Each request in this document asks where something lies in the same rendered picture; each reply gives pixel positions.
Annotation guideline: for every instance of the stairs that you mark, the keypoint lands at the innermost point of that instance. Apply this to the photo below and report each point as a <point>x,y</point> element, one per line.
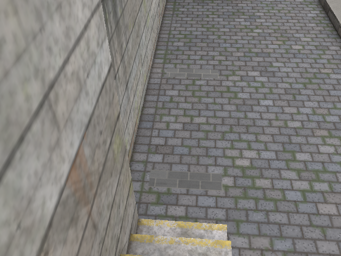
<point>178,238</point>

